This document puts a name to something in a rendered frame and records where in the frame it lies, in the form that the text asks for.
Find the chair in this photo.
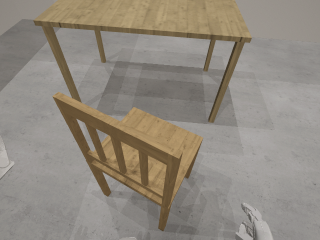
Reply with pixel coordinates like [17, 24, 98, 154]
[52, 92, 203, 231]

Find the left robot hand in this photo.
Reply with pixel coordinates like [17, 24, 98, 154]
[0, 135, 15, 179]

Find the table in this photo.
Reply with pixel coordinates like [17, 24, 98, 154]
[33, 0, 252, 123]

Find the right robot hand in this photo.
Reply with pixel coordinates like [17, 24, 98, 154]
[235, 202, 274, 240]

